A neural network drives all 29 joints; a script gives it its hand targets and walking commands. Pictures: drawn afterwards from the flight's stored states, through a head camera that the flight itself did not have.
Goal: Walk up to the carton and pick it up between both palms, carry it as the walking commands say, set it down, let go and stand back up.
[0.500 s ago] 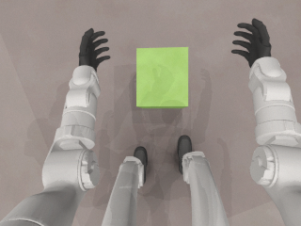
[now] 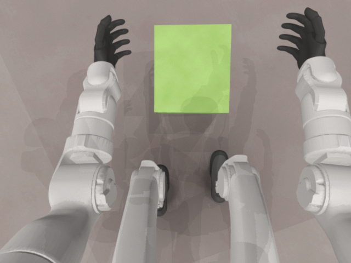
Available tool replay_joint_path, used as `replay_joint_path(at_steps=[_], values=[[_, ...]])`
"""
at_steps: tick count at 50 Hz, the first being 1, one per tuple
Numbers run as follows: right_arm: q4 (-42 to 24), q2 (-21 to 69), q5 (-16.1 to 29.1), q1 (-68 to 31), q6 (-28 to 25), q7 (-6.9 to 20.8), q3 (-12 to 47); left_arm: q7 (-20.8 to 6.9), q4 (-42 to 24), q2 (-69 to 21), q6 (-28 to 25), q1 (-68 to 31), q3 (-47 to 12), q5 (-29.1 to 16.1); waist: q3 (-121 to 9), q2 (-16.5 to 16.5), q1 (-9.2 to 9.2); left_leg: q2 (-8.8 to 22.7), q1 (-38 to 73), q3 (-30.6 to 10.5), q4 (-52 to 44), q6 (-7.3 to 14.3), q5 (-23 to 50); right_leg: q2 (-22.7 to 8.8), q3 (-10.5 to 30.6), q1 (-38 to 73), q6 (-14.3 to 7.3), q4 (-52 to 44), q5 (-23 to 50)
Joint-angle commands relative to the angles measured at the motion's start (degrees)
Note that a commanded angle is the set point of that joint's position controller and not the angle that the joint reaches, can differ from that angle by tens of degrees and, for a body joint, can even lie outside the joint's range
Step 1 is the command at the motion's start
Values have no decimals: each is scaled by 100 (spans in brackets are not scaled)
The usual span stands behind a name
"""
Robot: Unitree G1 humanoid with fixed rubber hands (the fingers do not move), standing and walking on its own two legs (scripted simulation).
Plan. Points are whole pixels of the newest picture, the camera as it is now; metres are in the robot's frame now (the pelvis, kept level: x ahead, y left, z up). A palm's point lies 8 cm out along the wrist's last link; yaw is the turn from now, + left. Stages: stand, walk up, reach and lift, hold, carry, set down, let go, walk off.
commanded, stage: reach and lift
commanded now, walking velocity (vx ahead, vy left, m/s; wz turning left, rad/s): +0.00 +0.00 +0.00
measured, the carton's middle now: (191, 76) +0.51 -0.03 -0.43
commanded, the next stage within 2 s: none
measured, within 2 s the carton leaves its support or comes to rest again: neither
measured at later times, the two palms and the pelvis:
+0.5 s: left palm (130, 71) +0.51 +0.13 -0.27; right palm (274, 70) +0.48 -0.24 -0.27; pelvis -0.04 +0.00 -0.12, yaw +1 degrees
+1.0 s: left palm (138, 86) +0.48 +0.14 -0.38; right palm (260, 80) +0.47 -0.24 -0.37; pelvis -0.04 +0.00 -0.18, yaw +1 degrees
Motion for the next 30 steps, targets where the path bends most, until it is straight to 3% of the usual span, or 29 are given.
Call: replay_joint_path(at_steps=[1, 2, 3, 4, 5, 6, 7, 8, 9, 10, 11, 12, 14, 15, 16, 17, 18, 19, 20, 21, 22, 23, 24, 25, 26, 27, 28, 29, 30], values=[[-182, -1084, 178, -1084, -98, 78, -47, 65, -1085, 695, -179, -1090, -244, -185, -6771, -77, -244, -427, 2083, 136, -511, -301, 2586, 408, 32, 6036, 121, 350, 3665], [-506, -840, 282, -1100, -122, 125, 30, 70, -878, 762, -183, -1061, -222, -302, -6272, -347, -398, -323, 2366, -10, -458, -244, 2965, 387, -100, 4950, 241, 261, 3605], [-121, -952, 473, -1108, -161, 159, 58, 54, -659, 404, -142, -1127, -509, -291, -6299, 287, -343, -284, 2680, 122, -284, -274, 3025, 448, 30, 4480, 138, 169, 3408], [-290, -1233, 181, -1483, -226, 118, -172, 117, -863, 625, -190, -1221, -379, -245, -6250, -106, -424, -306, 2486, -103, -137, -286, 2766, 456, -211, 4141, 191, 363, 2901], [-721, -1062, 443, -1541, -293, 51, 161, 164, -1178, 597, -244, -1286, -463, -471, -6736, -83, -221, -522, 2138, 237, -78, -396, 2926, 399, -53, 4989, 176, 466, 3617], [-321, -1012, 498, -1232, -293, 96, 57, 134, -952, 568, -229, -1259, -431, -523, -6448, 13, -354, -365, 2250, -72, 100, -330, 3625, 415, -7, 4312, 248, 684, 3801], [-427, -991, 628, -1822, -278, 97, 224, 132, -1261, 599, -234, -1810, -593, -499, -6690, 298, -259, -369, 2089, 276, 164, -388, 2838, 359, 110, 4904, 152, 602, 3528], [-327, -1295, 446, -1979, -217, 91, 9, 156, -650, 589, -119, -1453, -446, -393, -6019, 218, -258, -329, 1669, 207, 129, -363, 2268, 385, 89, 4513, 189, 727, 2940], [454, -968, 408, -1552, -153, 150, 44, 136, -99, 630, -63, -1552, -456, -321, -5280, 95, -392, -246, 1440, 230, 148, -241, 1917, 346, 17, 3805, 254, 643, 2428], [-133, -1449, 430, -2002, -115, 150, -79, 164, -663, 846, 10, -1921, -342, -272, -5790, 15, -323, -253, 1839, 48, 155, -362, 1680, 402, -226, 3802, 238, 789, 2047], [366, -1017, 436, -1948, -108, 118, 40, 227, -54, 703, 1, -1787, -345, -209, -5090, -39, -163, -257, 1666, 53, 227, -236, 1375, 375, -274, 3045, 277, 757, 1483], [503, -965, 460, -2143, -151, 116, 115, 250, -133, 583, -3, -1913, -433, -241, -4768, 56, -242, -274, 1337, -18, 156, -263, 1290, 372, -365, 2887, 253, 813, 1323], [1081, -1217, 373, -2285, -108, 74, -57, 269, 261, 871, 32, -2140, -122, 7, -4381, 295, 71, -294, 1351, 169, 373, -297, 557, 378, -285, 2441, 211, 884, 445], [917, -1120, 416, -2194, -101, 90, 52, 279, -32, 963, 85, -2418, -220, -160, -4651, -99, -248, -227, 1533, 0, 449, -215, 512, 385, -452, 2555, 244, 960, 550], [955, -1264, 568, -2680, -120, 126, 113, 282, -165, 899, 74, -2631, -302, -137, -4833, 355, -58, -227, 1509, 84, 607, -332, 584, 344, -361, 2634, 173, 1232, 760], [1007, -1156, 620, -3064, -135, 70, 198, 295, -42, 663, 31, -2810, -372, -167, -5086, 345, -55, -246, 1517, 202, 651, -332, 493, 384, -398, 2994, 215, 1239, 587], [1299, -1375, 570, -3204, -128, -11, 203, 308, 329, 761, 65, -2727, -527, -291, -4867, 284, -17, -231, 1415, 135, 736, -298, 486, 276, -407, 2842, 225, 1393, 532], [829, -1540, 651, -3289, -165, -121, 117, 365, -53, 1030, 71, -3103, -472, -300, -5167, 233, -255, -234, 1632, 188, 794, -331, 410, 341, -441, 2908, 259, 1353, 531], [1214, -1305, 702, -3099, -211, -111, 316, 386, 619, 872, 77, -2938, -396, -336, -4589, 4, -199, -222, 1202, 165, 867, -258, 205, 297, -413, 2635, 285, 1401, 434], [761, -1375, 653, -3534, -258, -157, 229, 363, 308, 738, 71, -2982, -611, -393, -4873, -43, -260, -207, 1271, 163, 977, -197, 298, 257, -444, 2970, 243, 1466, 549], [968, -1546, 653, -3401, -231, -196, 272, 368, 370, 954, 72, -3080, -481, -380, -5112, 165, -310, -200, 1340, 244, 1052, -251, 328, 253, -301, 3139, 231, 1567, 606], [740, -1383, 772, -3336, -302, -267, 513, 381, 283, 1077, -24, -3120, -532, -542, -5521, -261, -176, -281, 1561, 267, 1235, -251, 682, 270, -431, 3462, 325, 1657, 909], [601, -1936, 747, -3533, -301, -361, 402, 395, 302, 960, 21, -3077, -856, -727, -5883, -221, -584, -249, 1383, 242, 1363, -265, 617, 273, -424, 4172, 328, 1859, 1192], [895, -1501, 835, -3398, -271, -330, 632, 426, 254, 1226, -59, -3311, -618, -774, -5579, -584, -226, -275, 956, 302, 1441, -197, 487, 196, -275, 4125, 193, 1929, 1082], [1433, -1583, 718, -3044, -277, -346, 417, 386, 523, 1039, -55, -3066, -646, -654, -4940, -126, -417, -180, 488, 326, 1411, -228, 175, 198, -123, 3831, 154, 1898, 917], [1067, -1288, 644, -3168, -318, -363, 519, 379, 725, 1057, -120, -2767, -578, -587, -4679, -556, -387, -242, 346, 242, 1398, -177, 438, 228, -228, 3804, 275, 1969, 1157], [809, -1434, 633, -3191, -350, -363, 398, 378, 309, 1321, -164, -3056, -479, -520, -5553, -392, -253, -208, 999, 318, 1485, -216, 739, 188, -134, 4223, 297, 2019, 1533], [1418, -1378, 761, -3067, -349, -359, 622, 355, 999, 1157, -176, -2584, -615, -640, -4761, -280, -127, -304, 264, 359, 1693, -174, 587, 196, -30, 3761, 227, 2145, 1235], [937, -1314, 841, -3361, -423, -398, 595, 323, 293, 1234, -330, -2858, -659, -572, -5136, -75, 22, -278, 513, 440, 1641, -196, 818, 236, -147, 3938, 216, 2170, 1499]])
